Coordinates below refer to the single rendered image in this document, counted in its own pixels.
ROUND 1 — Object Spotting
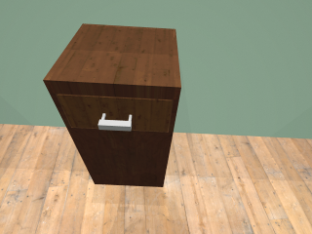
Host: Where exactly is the cabinet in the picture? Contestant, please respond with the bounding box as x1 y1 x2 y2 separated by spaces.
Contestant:
43 23 181 187

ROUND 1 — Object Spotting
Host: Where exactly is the handle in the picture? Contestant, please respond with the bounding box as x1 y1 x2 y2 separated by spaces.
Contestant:
97 113 133 132

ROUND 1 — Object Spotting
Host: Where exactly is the drawer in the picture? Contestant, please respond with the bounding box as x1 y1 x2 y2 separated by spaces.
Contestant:
58 94 172 132

